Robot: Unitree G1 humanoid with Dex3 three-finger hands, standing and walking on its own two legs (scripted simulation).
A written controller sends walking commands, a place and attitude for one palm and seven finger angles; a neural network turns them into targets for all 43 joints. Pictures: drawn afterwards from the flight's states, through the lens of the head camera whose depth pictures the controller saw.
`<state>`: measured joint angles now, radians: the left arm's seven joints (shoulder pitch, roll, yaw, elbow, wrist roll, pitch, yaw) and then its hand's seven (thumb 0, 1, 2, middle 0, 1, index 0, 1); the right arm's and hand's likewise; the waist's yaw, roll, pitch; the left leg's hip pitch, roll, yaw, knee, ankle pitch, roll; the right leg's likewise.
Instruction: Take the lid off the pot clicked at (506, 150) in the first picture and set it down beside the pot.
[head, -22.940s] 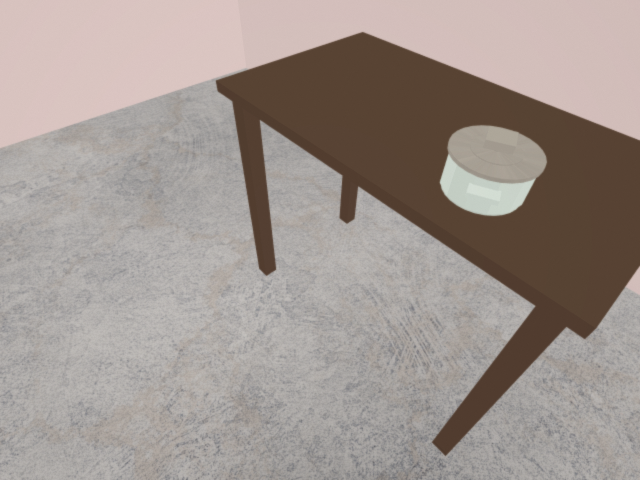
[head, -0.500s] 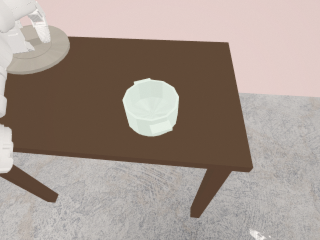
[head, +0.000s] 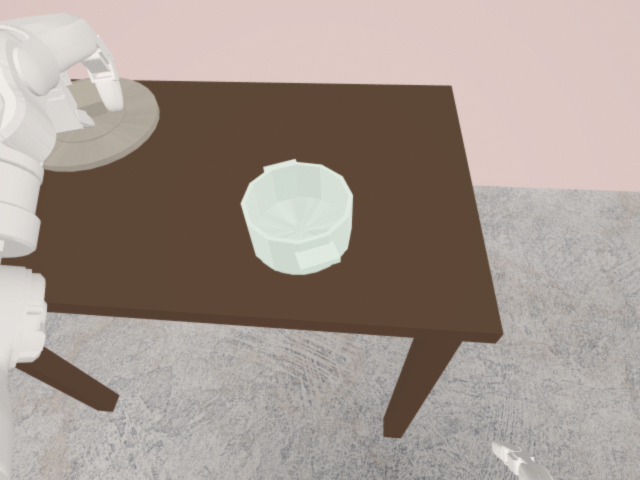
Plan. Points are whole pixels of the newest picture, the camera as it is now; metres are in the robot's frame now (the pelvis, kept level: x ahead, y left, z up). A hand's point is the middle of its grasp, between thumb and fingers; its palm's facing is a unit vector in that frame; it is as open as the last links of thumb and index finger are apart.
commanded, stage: lower the lid onto the table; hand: left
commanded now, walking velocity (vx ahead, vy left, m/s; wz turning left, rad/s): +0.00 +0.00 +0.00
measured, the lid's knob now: (77, 102) +0.49 +0.27 +0.23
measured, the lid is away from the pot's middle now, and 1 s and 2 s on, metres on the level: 0.24 0.24 0.25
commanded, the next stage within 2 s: none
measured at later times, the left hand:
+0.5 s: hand (76, 136) +0.44 +0.26 +0.22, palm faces -0.27 -0.04 -0.96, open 6.4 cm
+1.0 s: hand (100, 157) +0.45 +0.25 +0.18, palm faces -0.35 -0.05 -0.94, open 6.4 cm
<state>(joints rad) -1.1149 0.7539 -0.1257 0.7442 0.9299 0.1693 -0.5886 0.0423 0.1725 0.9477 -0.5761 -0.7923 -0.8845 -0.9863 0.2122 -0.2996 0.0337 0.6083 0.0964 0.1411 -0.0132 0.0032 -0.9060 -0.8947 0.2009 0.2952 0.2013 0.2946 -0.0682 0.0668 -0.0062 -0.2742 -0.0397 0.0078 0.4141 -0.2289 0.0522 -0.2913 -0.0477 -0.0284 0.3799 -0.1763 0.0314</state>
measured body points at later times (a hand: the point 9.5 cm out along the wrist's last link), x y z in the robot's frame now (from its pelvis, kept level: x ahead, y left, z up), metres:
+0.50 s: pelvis -0.01 +0.00 +0.00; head +0.03 -0.02 +0.45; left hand +0.45 +0.26 +0.27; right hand +0.09 -0.27 -0.12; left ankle -0.02 +0.09 -0.74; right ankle +0.00 -0.15 -0.74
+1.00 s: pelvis +0.00 +0.00 +0.00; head +0.04 -0.01 +0.45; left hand +0.47 +0.25 +0.23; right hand +0.07 -0.28 -0.12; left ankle -0.02 +0.09 -0.74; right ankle +0.00 -0.15 -0.74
